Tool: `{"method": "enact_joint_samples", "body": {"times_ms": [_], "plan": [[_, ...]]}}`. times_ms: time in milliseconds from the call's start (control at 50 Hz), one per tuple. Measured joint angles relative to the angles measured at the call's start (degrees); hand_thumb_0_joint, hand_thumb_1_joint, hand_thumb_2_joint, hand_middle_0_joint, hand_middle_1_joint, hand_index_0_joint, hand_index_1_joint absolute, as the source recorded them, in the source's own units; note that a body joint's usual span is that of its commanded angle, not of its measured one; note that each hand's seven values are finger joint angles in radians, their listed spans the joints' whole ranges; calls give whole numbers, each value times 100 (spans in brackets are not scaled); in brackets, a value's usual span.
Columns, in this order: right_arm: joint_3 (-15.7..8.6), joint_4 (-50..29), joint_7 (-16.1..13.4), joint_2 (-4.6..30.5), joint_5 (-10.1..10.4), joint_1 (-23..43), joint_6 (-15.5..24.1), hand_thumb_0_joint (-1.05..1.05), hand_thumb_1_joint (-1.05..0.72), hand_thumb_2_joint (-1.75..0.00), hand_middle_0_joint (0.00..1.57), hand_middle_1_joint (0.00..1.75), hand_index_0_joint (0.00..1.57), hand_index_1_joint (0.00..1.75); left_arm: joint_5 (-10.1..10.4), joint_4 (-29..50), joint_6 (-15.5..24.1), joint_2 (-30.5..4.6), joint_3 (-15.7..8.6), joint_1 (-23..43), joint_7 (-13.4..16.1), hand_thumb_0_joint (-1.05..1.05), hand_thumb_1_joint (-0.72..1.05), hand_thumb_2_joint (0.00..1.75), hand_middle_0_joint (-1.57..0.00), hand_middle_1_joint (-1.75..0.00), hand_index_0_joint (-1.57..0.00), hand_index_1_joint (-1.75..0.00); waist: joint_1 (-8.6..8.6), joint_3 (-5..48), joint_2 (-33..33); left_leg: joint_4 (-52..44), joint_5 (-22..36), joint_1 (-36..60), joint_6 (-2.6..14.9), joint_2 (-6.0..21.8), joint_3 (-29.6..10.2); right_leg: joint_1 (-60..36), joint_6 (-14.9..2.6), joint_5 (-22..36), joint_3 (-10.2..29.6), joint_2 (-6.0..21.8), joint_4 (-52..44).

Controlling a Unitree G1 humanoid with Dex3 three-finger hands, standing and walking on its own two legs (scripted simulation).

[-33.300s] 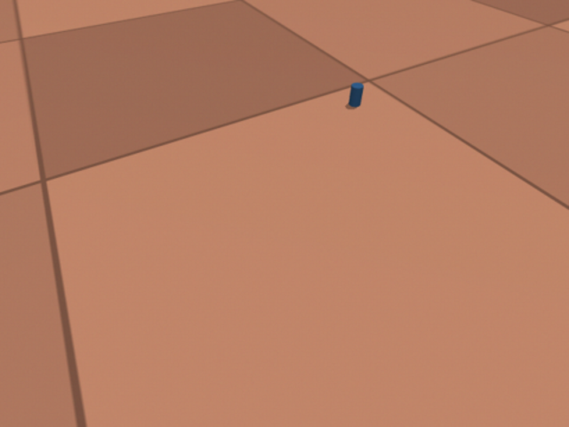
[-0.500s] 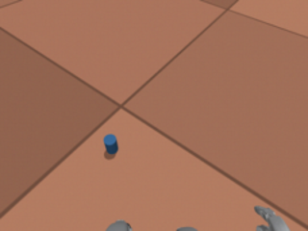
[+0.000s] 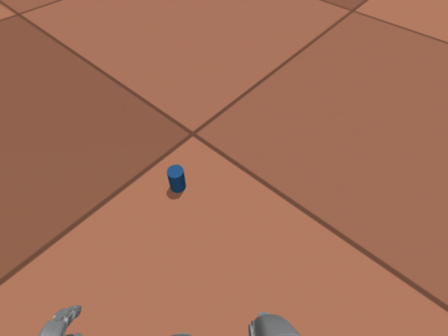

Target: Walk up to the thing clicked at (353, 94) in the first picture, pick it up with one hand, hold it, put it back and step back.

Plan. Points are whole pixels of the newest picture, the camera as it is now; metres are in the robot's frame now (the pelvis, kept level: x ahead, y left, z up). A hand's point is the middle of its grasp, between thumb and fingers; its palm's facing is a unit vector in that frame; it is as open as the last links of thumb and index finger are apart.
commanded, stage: step back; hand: left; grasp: from the side
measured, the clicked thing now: (176, 179) +0.88 +0.20 -0.69
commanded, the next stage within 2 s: stand in 1.30 s
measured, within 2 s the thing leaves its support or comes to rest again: neither
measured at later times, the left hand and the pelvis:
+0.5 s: hand out of the picture -0.08 +0.25 -0.13, palm faces +0.03 -0.90 -0.42, open 7.4 cm; pelvis -0.10 -0.03 +0.01, yaw +0 degrees
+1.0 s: hand out of the picture +0.00 +0.23 -0.13, palm faces +0.05 -0.93 -0.37, open 7.4 cm; pelvis -0.08 -0.03 +0.01, yaw +2 degrees
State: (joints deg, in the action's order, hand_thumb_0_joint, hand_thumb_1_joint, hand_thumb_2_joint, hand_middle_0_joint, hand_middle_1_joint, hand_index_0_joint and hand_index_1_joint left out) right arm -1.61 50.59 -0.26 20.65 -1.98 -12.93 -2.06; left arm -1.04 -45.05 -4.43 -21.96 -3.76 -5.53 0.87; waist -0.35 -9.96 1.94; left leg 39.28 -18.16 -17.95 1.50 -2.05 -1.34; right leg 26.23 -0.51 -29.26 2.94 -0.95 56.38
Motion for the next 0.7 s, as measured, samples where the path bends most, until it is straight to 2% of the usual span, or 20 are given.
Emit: {"method": "enact_joint_samples", "body": {"times_ms": [40, 100, 160, 200, 240, 280, 320, 360, 420, 500, 520, 560, 580, 640, 700], "plan": [[39, -54, -27, -29, -21, 79, 10, 1, -90, -90, 21, 30, 20, 30, 49, -51, -13, -16, -2, -13, -5, 1, 91, 90, -20, -30, -20, -30, 4, 71, -11, -130, 187, -86, -19, 110, -12, 109, -33, -122, 256, -291, 812], [23, -158, -42, -11, -58, 260, 14, 1, -90, -90, 21, 30, 20, 30, 41, -125, 52, -28, -22, -131, -37, 1, 91, 90, -20, -30, -20, -30, 45, 169, -38, -271, 430, -259, -42, 260, 24, -94, 16, -44, 328, -374, 1007], [-36, -275, -29, 60, -88, 455, 36, 1, -90, -90, 21, 30, 20, 30, -1, -287, 155, -26, -5, -341, -95, 1, 91, 90, -20, -30, -20, -30, 90, 260, -107, -281, 574, -454, -55, 404, 110, -709, 70, -58, 147, -147, -190], [-63, -333, 4, 119, -102, 548, 23, 1, -90, -90, 21, 30, 20, 30, -27, -472, 246, -39, -2, -489, -129, 1, 91, 90, -20, -30, -20, -30, 120, 344, -148, -160, 598, -627, -96, 494, 167, -1236, 18, 96, -6, -15, -1370], [-114, -295, 14, 236, -81, 622, -23, 0, -90, -90, 21, 30, 20, 30, -94, -718, 341, 70, -25, -571, -119, 1, 91, 90, -20, -30, -20, -30, 101, 315, -437, 158, 343, -805, -95, 656, -33, -1487, -23, 542, -178, -189, -1932], [-158, -144, -17, 225, -47, 518, -94, 0, -90, -90, 21, 30, 20, 30, -163, -838, 357, 117, -5, -761, -143, 1, 91, 90, -20, -30, -20, -30, 181, 469, -431, 546, -453, -935, -131, 377, -365, -1371, -98, 578, -180, -168, -1841], [-163, 16, -2, 247, 2, 385, -98, 0, -90, -90, 20, 30, 20, 30, -182, -923, 384, 149, 5, -928, -133, 1, 91, 90, -20, -30, -21, -30, 279, 561, -351, 1102, -571, -1002, -166, 57, -591, -1347, -121, 664, -122, -49, -1910], [-170, 150, 13, 305, 35, 241, -51, 0, -90, -90, 20, 30, 20, 30, -183, -990, 428, 184, 4, -1017, -119, 1, 91, 90, -20, -30, -21, -30, 289, 589, -364, 1384, -522, -980, -201, -78, -650, -1373, -76, 786, -164, 44, -2050], [-175, 350, 62, 347, 14, 26, -20, 1, -90, -90, 20, 30, 20, 30, -189, -1001, 510, 163, -14, -1090, -125, 1, 90, 90, -20, -30, -21, -30, 292, 613, -387, 1206, -573, -708, -262, -30, -512, -1397, -53, 856, -281, 149, -2158], [-177, 581, 130, 287, -25, -115, 6, 1, -90, -90, 20, 30, 20, 30, -163, -943, 559, 55, -33, -1069, -131, 1, 90, 90, -20, -30, -21, -30, 294, 581, -360, 203, -684, -121, -241, 124, -216, -1381, 7, 815, -479, 285, -2106], [-180, 613, 140, 259, -22, -118, 36, 1, -90, -90, 20, 30, 20, 30, -145, -930, 545, 22, -27, -1052, -134, 1, 90, 90, -20, -30, -21, -30, 284, 563, -336, -198, -538, 81, -214, 138, -113, -1360, 34, 778, -516, 330, -2041], [-198, 661, 132, 138, -35, -26, 118, 1, -90, -90, 20, 30, 20, 30, -112, -926, 504, -65, -1, -1000, -124, 1, 90, 90, -20, -30, -21, -30, 299, 438, -131, -673, 279, 318, -173, -8, 26, -1295, 83, 664, -440, 513, -1789], [-196, 643, 130, 80, -40, 18, 166, 1, -90, -90, 20, 30, 20, 30, -80, -952, 473, -83, 18, -989, -118, 1, 91, 90, -20, -30, -21, -30, 306, 418, -59, -677, 328, 335, -159, -50, 88, -1207, 47, 620, -339, 528, -1589], [-167, 518, 157, -42, -23, 56, 284, 1, -90, -90, 20, 30, 20, 30, -35, -1084, 378, -87, 64, -918, -122, 1, 91, 90, -20, -30, -20, -30, 205, 503, -80, -634, 235, 328, -63, 23, 80, -860, -51, -30, -197, 299, -759], [-114, 456, 155, -128, -35, 90, 318, 1, -90, -90, 21, 30, 20, 30, -10, -1109, 442, -108, 72, -848, -164, 1, 91, 90, -20, -30, -20, -30, 149, 573, -66, -714, 238, 403, -88, 109, 87, -732, -82, 46, -267, 280, -825]]}}
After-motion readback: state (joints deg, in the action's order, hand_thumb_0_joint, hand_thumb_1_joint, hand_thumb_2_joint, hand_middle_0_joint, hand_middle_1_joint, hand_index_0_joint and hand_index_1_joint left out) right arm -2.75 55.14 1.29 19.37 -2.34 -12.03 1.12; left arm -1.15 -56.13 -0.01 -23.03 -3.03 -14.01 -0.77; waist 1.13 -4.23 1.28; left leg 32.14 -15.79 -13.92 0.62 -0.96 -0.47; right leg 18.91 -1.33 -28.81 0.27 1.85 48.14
